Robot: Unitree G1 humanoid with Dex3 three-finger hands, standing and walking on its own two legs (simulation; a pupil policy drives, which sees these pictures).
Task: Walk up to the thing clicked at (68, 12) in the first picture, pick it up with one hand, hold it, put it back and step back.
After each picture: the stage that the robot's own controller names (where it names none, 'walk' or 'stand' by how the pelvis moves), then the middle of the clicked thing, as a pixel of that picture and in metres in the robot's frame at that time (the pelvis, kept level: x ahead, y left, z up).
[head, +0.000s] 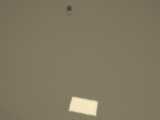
stand; (69, 10) +2.12 +0.17 -0.72
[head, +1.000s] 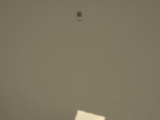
walk; (79, 16) +2.00 +0.16 -0.72
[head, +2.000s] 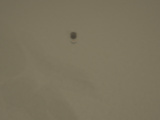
walk; (73, 37) +1.35 +0.16 -0.70
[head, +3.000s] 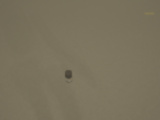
walk; (68, 76) +0.88 +0.15 -0.71
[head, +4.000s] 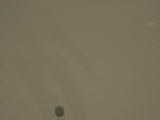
walk; (59, 113) +0.52 +0.20 -0.71
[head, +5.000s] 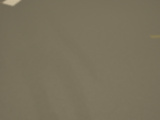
stand; out of the picture +0.38 +0.16 -0.70
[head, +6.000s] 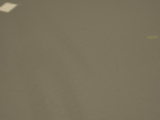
stand; out of the picture +0.34 +0.17 -0.72
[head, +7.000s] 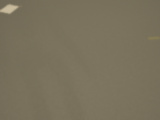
stand; out of the picture +0.33 +0.18 -0.73
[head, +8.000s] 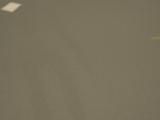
stand; out of the picture +0.33 +0.17 -0.73
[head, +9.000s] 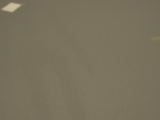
stand; out of the picture +0.32 +0.18 -0.73
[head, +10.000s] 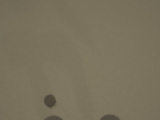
go down; (50, 102) +0.37 +0.17 -0.55
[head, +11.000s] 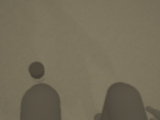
go down; (37, 72) +0.42 +0.19 -0.31
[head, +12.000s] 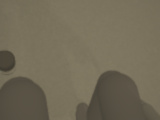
close in; (6, 63) +0.41 +0.22 -0.25
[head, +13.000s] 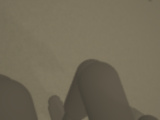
close; out of the picture +0.41 +0.24 -0.22
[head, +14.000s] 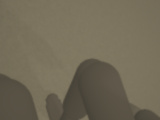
close; out of the picture +0.39 +0.25 -0.22
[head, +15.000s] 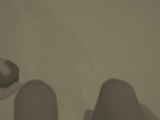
lift; (7, 78) +0.33 +0.25 -0.10
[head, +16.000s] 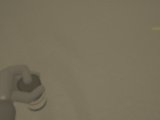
hold; (33, 93) +0.32 +0.17 +0.03
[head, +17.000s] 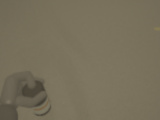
hold; (37, 98) +0.31 +0.17 -0.01
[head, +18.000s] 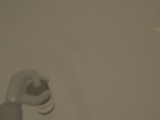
hold; (41, 97) +0.32 +0.16 -0.01
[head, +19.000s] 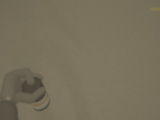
crouch; (36, 94) +0.33 +0.16 -0.06
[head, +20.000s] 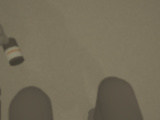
lower; (12, 51) +0.54 +0.25 -0.31
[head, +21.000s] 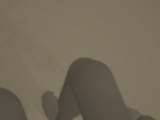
lower; out of the picture +0.50 +0.33 -0.26
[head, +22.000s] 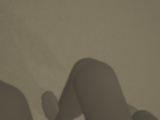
lower; out of the picture +0.49 +0.33 -0.26
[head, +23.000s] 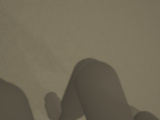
lower; out of the picture +0.52 +0.29 -0.25
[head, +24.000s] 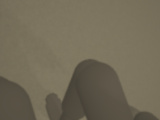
lower; out of the picture +0.56 +0.24 -0.25
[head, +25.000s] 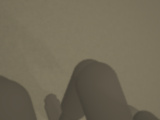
loosen; out of the picture +0.59 +0.20 -0.25
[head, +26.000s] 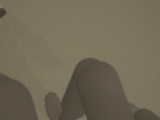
withdraw; out of the picture +0.63 +0.15 -0.25
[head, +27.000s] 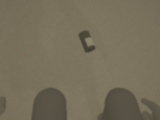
walk; (86, 41) +0.65 -0.03 -0.41
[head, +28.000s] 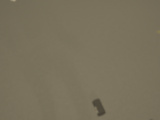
stand; (98, 107) +0.57 -0.13 -0.69
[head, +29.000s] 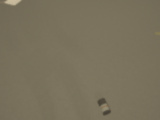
stand; (104, 106) +0.60 -0.17 -0.69
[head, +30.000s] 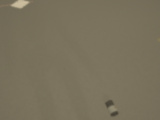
stand; (111, 108) +0.62 -0.23 -0.73
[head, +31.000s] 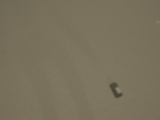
walk; (115, 90) +0.66 -0.29 -0.73
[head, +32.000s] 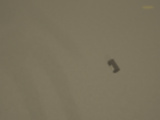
walk; (113, 66) +0.86 -0.35 -0.73
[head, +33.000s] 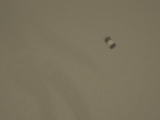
walk; (110, 42) +1.18 -0.21 -0.71
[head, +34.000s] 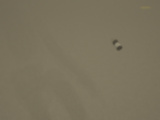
stand; (117, 45) +1.33 -0.40 -0.73
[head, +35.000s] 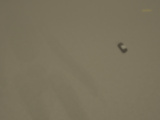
stand; (122, 47) +1.34 -0.44 -0.75
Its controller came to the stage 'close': yes
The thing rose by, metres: 0.70
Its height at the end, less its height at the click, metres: -0.02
